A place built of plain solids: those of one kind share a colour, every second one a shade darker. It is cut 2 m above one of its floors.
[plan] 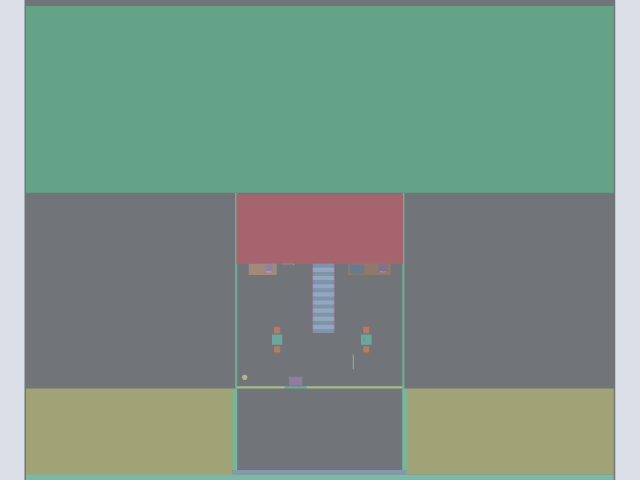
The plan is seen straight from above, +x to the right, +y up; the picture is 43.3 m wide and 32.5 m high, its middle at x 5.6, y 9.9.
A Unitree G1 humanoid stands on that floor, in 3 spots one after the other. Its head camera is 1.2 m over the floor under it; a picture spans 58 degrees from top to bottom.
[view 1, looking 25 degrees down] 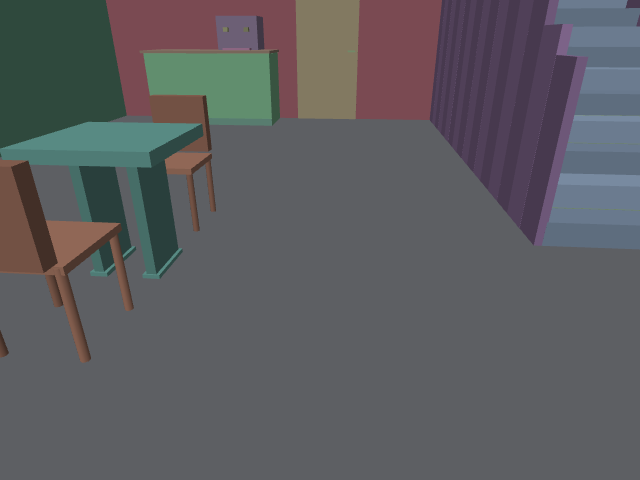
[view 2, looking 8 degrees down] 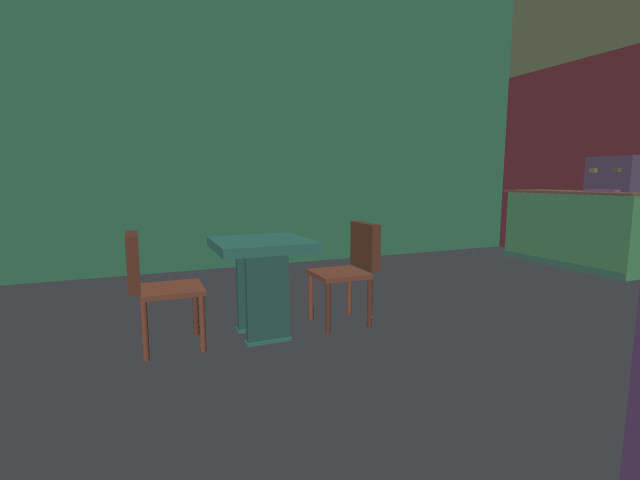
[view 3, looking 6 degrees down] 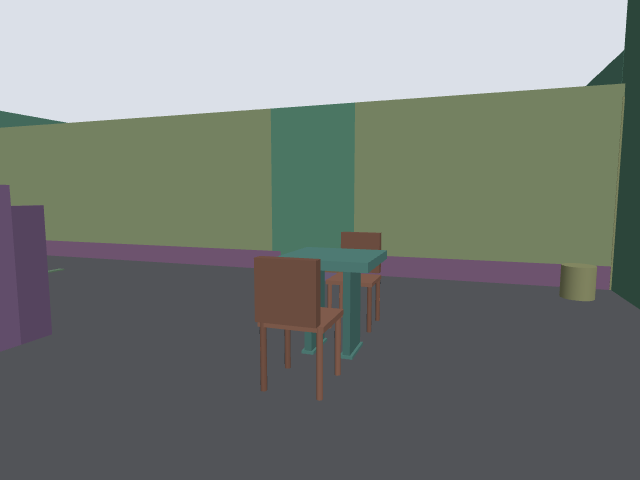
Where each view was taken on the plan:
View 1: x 3.95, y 1.00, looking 95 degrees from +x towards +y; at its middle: ground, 2.84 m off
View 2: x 5.84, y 2.30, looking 157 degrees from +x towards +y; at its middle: wall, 6.41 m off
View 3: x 1.73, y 6.28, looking -71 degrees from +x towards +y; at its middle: wall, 6.68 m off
